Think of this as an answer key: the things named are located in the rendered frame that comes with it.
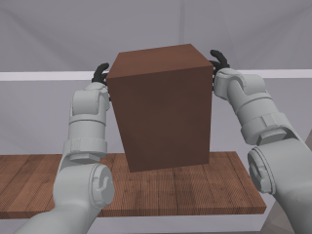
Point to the carton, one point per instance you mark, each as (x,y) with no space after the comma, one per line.
(162,102)

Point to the robot right forearm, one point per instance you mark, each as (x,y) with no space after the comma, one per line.
(259,117)

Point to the left robot upper arm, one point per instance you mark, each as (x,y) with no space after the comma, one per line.
(80,193)

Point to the robot left hand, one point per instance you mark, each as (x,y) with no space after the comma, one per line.
(98,77)

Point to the robot left forearm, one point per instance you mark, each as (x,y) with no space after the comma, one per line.
(86,132)

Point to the table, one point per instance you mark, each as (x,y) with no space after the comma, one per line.
(222,187)

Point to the robot right hand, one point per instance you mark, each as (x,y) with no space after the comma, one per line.
(218,65)

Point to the right robot upper arm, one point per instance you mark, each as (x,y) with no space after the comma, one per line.
(283,169)

